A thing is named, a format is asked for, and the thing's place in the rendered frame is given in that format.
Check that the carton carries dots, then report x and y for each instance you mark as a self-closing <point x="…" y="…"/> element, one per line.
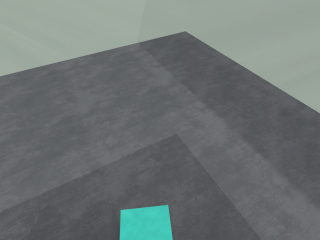
<point x="146" y="223"/>

